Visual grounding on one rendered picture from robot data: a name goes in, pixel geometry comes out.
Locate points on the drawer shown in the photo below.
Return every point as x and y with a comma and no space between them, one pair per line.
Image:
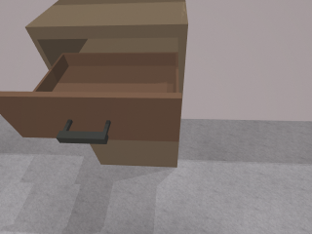
137,92

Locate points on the handle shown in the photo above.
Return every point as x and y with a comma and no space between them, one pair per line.
83,137

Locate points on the cabinet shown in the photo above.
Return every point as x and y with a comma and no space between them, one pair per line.
117,26

